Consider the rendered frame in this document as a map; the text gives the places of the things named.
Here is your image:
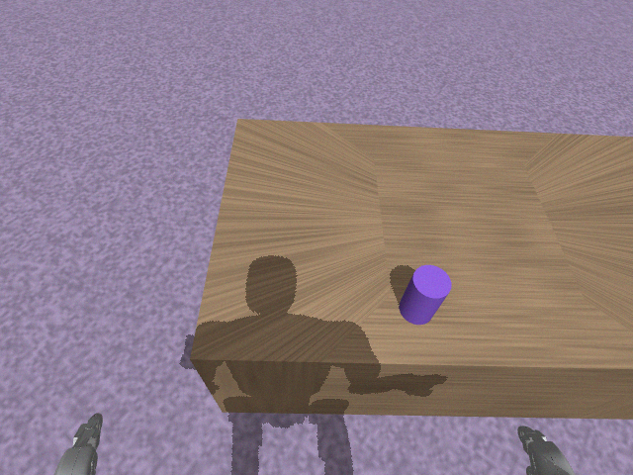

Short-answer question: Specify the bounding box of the left robot hand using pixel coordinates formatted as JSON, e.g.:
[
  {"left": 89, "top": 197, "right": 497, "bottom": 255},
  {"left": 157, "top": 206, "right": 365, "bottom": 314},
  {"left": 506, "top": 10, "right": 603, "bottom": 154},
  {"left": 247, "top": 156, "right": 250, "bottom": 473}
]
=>
[{"left": 54, "top": 413, "right": 103, "bottom": 475}]

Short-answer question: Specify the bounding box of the can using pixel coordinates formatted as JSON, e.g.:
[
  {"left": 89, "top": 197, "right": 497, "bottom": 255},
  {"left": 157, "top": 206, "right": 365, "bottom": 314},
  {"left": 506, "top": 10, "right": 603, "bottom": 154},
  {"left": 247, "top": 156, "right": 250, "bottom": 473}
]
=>
[{"left": 399, "top": 265, "right": 452, "bottom": 325}]

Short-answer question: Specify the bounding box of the right robot hand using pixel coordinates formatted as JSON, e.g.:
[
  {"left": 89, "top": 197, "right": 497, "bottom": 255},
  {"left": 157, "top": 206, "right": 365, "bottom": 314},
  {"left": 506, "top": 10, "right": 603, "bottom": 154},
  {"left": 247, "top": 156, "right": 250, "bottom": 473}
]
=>
[{"left": 517, "top": 426, "right": 575, "bottom": 475}]

